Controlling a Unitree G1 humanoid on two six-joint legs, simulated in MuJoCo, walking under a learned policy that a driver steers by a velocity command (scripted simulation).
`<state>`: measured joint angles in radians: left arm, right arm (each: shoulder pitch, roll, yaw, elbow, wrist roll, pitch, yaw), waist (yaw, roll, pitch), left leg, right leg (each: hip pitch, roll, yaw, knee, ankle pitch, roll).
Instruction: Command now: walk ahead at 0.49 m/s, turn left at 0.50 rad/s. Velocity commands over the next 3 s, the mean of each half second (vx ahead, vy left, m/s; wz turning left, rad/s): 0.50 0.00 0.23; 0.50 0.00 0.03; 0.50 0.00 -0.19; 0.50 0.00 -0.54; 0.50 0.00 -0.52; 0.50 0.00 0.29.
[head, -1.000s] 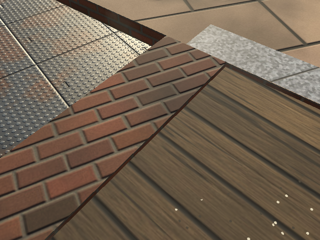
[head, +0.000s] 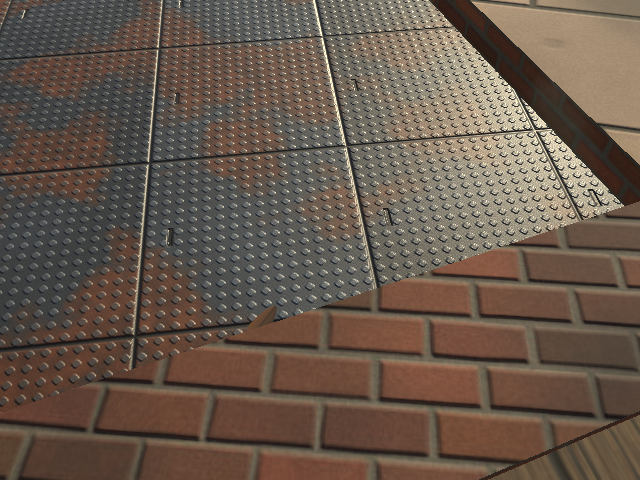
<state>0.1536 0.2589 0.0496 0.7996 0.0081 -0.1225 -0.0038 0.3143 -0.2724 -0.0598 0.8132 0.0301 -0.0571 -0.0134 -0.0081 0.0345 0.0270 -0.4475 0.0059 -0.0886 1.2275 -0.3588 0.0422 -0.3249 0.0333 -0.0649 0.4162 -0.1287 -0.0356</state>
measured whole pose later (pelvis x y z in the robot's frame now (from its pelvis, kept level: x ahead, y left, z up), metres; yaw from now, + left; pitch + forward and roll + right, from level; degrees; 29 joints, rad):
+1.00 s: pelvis +0.51 +0.01 +0.04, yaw +4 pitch +2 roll +1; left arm 0.32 0.23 0.05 0.92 0.01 -0.09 -0.04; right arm 0.26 -0.27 -0.07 0.83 0.02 -0.08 -0.01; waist 0.03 0.04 -0.01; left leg -0.52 0.06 -0.03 1.17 -0.26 0.06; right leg -0.31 0.02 -0.06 0.46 -0.19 -0.07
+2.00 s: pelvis +1.08 +0.11 -0.13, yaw -20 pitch +2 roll +2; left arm 0.02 0.21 0.06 0.61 -0.02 -0.03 -0.05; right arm 0.39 -0.25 -0.06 0.99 0.00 -0.05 -0.03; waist -0.08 -0.01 -0.02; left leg 0.07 0.03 0.25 0.37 -0.46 -0.04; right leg -0.61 -0.04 -0.05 0.67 -0.11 -0.10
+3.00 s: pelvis +1.58 -0.13 -0.12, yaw -23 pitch +3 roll +0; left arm 0.00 0.24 0.04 0.63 0.00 -0.13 -0.01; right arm 0.44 -0.28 -0.07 0.80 0.02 -0.04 -0.01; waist -0.10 0.01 0.00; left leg -0.11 -0.09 -0.24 0.54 -0.43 0.05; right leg -0.41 0.04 0.06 0.44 -0.08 -0.01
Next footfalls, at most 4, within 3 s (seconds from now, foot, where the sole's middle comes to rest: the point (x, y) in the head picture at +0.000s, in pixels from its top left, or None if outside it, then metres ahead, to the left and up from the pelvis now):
0.32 left None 0.34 0.19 -0.74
0.84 right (366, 413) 0.59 -0.06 -0.74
1.54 left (234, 294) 0.99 0.26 -0.89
2.04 right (342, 228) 1.22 -0.04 -0.89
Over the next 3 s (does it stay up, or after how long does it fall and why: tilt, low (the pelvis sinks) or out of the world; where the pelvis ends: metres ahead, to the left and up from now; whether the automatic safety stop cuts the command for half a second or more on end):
stays up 1.58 -0.13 -0.12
